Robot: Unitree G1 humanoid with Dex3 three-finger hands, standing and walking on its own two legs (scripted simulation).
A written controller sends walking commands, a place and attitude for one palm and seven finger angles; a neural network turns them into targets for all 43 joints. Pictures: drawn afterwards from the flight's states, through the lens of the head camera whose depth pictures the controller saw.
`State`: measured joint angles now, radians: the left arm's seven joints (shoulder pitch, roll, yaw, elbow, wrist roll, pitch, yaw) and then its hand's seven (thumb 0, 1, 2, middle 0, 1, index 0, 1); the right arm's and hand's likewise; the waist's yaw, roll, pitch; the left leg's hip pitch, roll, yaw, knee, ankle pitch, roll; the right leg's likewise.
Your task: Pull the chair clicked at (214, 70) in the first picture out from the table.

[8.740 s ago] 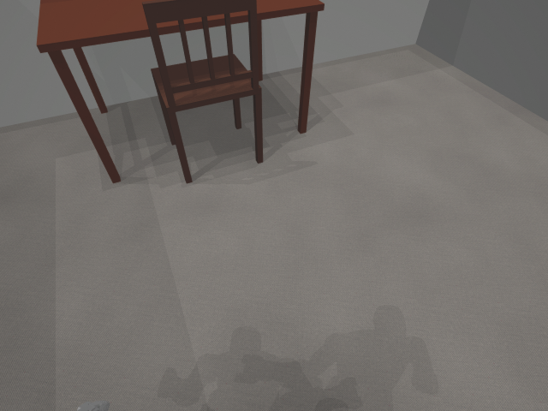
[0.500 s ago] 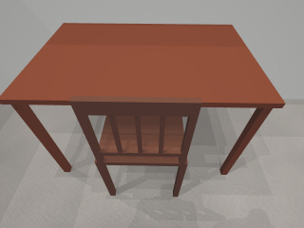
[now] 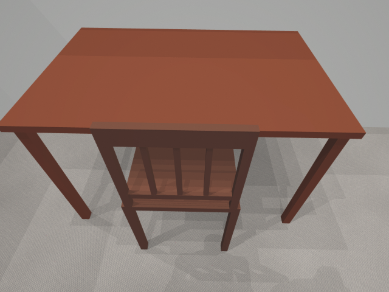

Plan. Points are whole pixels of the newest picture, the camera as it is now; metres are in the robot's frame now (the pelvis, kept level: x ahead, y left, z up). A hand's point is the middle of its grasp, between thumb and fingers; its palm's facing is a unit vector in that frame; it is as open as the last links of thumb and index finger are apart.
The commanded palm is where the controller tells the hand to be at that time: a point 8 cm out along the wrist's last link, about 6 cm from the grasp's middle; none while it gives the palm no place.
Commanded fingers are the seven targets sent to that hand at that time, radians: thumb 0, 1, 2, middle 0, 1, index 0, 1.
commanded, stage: look again from close up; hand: left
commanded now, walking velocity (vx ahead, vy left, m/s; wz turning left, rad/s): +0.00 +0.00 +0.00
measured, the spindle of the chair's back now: (178, 171) +0.47 +0.08 -0.11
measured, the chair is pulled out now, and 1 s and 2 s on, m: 0.00 0.00 0.00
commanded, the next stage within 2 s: none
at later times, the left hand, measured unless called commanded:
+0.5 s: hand out of the picture -0.02 +0.16 -0.17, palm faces +0.03 -0.99 -0.17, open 7.4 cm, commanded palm none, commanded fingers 0.00 0.90 0.90 -0.20 -0.30 -0.20 -0.30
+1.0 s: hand out of the picture -0.02 +0.16 -0.17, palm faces +0.03 -0.99 -0.17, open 7.4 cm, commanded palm none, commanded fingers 0.00 0.90 0.90 -0.20 -0.30 -0.20 -0.30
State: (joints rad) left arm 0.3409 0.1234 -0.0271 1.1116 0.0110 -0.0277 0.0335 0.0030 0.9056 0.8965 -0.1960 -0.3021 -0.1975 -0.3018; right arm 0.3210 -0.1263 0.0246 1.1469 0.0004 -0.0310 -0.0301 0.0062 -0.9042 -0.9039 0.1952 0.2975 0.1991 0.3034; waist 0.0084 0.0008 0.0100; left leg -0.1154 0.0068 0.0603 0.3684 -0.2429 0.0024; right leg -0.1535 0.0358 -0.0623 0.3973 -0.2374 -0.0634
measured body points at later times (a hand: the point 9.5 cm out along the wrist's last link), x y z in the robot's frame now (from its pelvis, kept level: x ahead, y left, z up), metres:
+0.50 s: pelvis +0.00 +0.00 +0.00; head +0.01 +0.00 +0.45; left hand -0.03 +0.21 -0.16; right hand -0.02 -0.21 -0.16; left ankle -0.03 +0.12 -0.74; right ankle -0.01 -0.07 -0.74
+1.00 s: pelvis +0.00 +0.00 +0.00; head +0.01 +0.00 +0.45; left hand -0.02 +0.21 -0.16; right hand -0.01 -0.20 -0.16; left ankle -0.03 +0.12 -0.74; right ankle -0.01 -0.07 -0.74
